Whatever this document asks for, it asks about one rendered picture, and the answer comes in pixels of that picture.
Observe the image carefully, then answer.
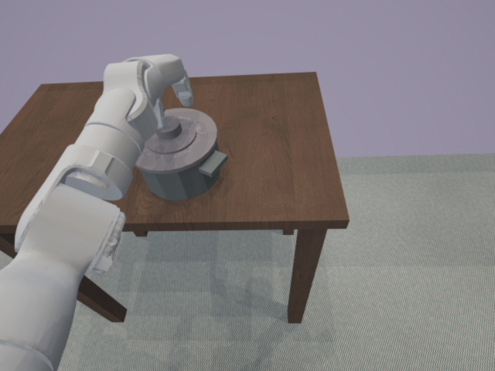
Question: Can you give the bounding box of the pot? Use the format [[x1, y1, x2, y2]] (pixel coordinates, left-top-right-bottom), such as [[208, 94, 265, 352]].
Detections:
[[139, 143, 228, 201]]

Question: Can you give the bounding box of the robot left hand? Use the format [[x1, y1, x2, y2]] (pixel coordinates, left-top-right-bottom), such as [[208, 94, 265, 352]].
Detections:
[[141, 54, 193, 130]]

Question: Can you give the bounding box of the lid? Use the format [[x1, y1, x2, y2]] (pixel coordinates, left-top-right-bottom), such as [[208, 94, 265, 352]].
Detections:
[[135, 108, 218, 174]]

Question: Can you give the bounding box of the left robot forearm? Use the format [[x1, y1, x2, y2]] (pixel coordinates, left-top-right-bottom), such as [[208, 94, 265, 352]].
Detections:
[[15, 57, 165, 253]]

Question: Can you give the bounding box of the knob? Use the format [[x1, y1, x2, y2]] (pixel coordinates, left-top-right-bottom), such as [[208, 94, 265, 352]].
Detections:
[[156, 116, 182, 140]]

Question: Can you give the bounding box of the left robot upper arm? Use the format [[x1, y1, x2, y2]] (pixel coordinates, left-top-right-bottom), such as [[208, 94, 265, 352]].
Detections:
[[0, 183, 126, 371]]

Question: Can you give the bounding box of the table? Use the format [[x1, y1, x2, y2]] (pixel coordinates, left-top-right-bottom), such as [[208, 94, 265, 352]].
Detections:
[[0, 72, 350, 323]]

